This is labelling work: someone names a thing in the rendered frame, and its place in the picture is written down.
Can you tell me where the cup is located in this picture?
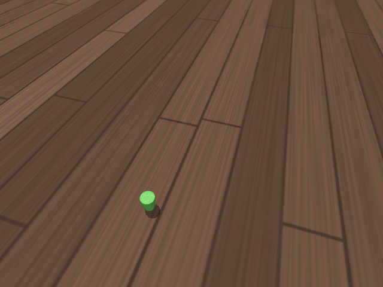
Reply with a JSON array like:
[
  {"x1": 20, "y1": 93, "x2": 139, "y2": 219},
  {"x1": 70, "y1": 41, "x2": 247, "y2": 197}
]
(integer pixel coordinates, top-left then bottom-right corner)
[{"x1": 140, "y1": 191, "x2": 155, "y2": 211}]

